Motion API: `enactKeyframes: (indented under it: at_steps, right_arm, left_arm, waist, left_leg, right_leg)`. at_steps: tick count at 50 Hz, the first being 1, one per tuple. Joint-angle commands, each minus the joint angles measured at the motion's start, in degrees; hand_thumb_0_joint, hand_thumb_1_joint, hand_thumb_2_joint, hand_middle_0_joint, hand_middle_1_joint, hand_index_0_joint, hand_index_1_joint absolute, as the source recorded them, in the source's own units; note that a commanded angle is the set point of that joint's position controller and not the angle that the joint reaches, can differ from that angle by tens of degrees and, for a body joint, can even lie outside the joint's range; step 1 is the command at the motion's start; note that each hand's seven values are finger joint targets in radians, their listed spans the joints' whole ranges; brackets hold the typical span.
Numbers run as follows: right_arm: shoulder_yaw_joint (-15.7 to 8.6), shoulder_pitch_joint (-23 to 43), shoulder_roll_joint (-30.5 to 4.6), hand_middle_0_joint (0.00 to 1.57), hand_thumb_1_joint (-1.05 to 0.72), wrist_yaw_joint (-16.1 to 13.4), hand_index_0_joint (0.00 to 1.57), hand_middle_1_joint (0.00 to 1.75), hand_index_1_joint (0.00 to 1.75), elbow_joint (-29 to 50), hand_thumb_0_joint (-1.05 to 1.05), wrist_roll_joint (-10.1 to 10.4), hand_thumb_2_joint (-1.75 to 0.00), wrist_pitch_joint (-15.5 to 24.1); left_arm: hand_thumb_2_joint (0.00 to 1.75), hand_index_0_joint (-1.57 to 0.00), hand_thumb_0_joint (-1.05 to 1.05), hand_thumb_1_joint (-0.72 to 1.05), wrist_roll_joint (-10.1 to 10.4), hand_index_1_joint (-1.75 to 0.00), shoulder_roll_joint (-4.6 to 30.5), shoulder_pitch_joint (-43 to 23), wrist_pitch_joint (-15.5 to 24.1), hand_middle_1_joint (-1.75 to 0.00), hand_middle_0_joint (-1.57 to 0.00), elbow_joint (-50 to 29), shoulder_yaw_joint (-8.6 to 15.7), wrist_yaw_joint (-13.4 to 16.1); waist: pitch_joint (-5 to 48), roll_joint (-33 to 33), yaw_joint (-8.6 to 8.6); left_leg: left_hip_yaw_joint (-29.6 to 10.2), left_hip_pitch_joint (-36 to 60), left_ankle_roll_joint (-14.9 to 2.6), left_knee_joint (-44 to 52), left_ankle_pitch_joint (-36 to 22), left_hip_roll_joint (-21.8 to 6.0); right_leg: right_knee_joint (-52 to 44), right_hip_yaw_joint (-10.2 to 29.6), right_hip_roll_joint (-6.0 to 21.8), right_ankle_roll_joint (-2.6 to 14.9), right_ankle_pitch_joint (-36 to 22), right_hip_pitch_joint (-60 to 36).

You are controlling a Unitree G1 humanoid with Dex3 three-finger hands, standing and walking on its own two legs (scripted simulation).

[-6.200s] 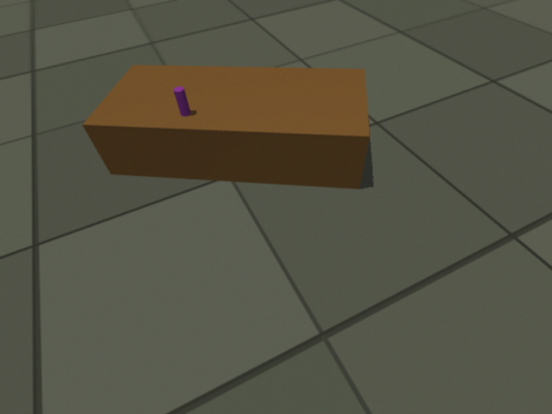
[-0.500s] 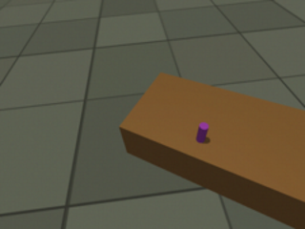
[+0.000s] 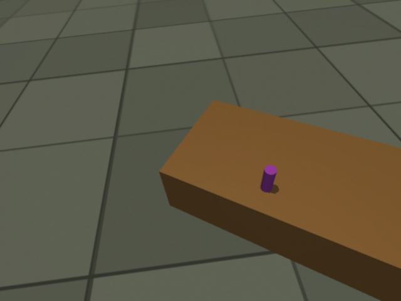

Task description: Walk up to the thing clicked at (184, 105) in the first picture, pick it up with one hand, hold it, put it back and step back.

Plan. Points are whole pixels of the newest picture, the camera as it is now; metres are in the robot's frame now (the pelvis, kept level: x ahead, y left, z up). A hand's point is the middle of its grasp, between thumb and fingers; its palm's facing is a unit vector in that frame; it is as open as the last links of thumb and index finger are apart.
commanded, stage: stand
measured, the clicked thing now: (268, 179) +0.65 -0.23 -0.39
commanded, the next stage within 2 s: none
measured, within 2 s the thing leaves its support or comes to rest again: neither
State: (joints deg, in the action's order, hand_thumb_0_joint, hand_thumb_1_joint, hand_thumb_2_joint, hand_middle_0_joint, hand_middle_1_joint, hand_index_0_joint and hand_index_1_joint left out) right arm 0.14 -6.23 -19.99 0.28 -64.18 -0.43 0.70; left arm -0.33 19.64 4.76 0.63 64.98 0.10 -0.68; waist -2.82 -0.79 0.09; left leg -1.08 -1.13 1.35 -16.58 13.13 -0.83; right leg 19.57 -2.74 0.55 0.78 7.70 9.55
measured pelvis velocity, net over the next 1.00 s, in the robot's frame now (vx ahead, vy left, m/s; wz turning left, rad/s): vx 0.00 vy -0.01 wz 0.00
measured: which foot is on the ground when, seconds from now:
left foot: down 0.00-1.00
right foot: down 0.00-1.00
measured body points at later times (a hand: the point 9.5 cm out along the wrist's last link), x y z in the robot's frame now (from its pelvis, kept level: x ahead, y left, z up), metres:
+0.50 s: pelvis +0.00 -0.01 +0.00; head +0.00 -0.02 +0.45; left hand +0.07 +0.29 -0.13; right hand +0.05 -0.31 -0.14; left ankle -0.04 +0.14 -0.75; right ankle +0.03 -0.11 -0.75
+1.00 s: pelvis +0.00 -0.01 +0.00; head +0.01 -0.02 +0.45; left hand +0.08 +0.29 -0.13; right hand +0.06 -0.31 -0.14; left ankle -0.04 +0.14 -0.75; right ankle +0.03 -0.11 -0.75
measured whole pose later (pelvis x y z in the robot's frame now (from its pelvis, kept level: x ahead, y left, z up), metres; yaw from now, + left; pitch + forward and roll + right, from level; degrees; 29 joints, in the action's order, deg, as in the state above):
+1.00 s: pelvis +0.00 -0.01 +0.00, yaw +0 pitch -2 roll +0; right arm 0.3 -8.6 -20.5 0.3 -64.0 -0.6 0.3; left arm -0.4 20.0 5.7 0.6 65.1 -0.3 -0.7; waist -3.1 -1.0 -0.1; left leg -1.3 -1.8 2.1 -17.3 13.5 -1.7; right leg 20.1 -3.0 -0.2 1.6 8.0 10.1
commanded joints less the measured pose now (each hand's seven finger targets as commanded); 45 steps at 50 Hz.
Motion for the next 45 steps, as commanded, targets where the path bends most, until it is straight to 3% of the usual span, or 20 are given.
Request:
enactKeyframes:
  at_steps: [1,16,26,36,45]
  right_arm:
    - [-2.4,1.2,-12.2,0.20,-0.90,-0.9,0.20,0.30,0.30,3.3,0.00,-0.2,-0.90,0.9]
    - [-2.4,0.0,-12.1,0.20,-0.90,-0.5,0.20,0.30,0.30,2.9,0.00,-0.3,-0.90,0.5]
    - [-2.3,-1.1,-12.0,0.20,-0.90,-0.8,0.20,0.30,0.30,2.9,0.00,-0.3,-0.90,0.5]
    - [-2.1,-1.7,-11.9,0.20,-0.90,-0.8,0.20,0.30,0.30,3.1,0.00,-0.3,-0.90,0.4]
    - [-2.2,-1.3,-12.5,0.20,-0.90,-0.8,0.20,0.30,0.30,3.4,0.00,-0.2,-0.90,0.8]
  left_arm:
    - [0.90,-0.20,0.00,0.90,0.1,-0.30,12.4,-2.9,1.4,-0.30,-0.20,-3.2,2.3,1.1]
    - [0.90,-0.20,0.00,0.90,0.1,-0.30,13.3,-2.1,1.3,-0.30,-0.20,-2.9,2.3,1.1]
    - [0.90,-0.20,0.00,0.90,0.1,-0.30,13.5,-1.7,1.4,-0.30,-0.20,-2.9,2.3,1.1]
    - [0.90,-0.20,0.00,0.90,0.0,-0.30,13.6,-2.0,1.2,-0.30,-0.20,-3.0,2.3,1.0]
    - [0.90,-0.20,0.00,0.90,0.1,-0.30,13.0,-1.4,1.3,-0.30,-0.20,-3.1,2.2,1.0]
  waist:
    - [5.1,1.6,-0.06]
    - [2.8,0.9,0.05]
    - [3.6,1.1,-0.12]
    - [2.5,1.7,-0.10]
    - [4.4,0.5,0.12]
  left_leg:
    - [-4.0,-4.9,-1.90,2.7,-10.2,-6.9]
    - [-4.0,-6.6,-2.27,2.4,-2.8,-6.1]
    - [-4.2,-6.0,-2.23,2.0,-5.6,-6.4]
    - [-4.0,-6.6,-2.18,2.0,-3.2,-6.2]
    - [-4.1,-5.9,-1.92,2.3,-6.7,-6.7]
  right_leg:
    - [-2.0,7.0,7.4,0.79,-9.9,-6.9]
    - [-4.2,8.2,7.1,0.59,-0.6,-4.2]
    - [-2.8,8.0,7.3,0.89,-6.2,-5.0]
    - [-3.9,8.6,7.1,0.81,-1.0,-4.1]
    - [-2.3,7.7,6.9,0.91,-6.7,-6.1]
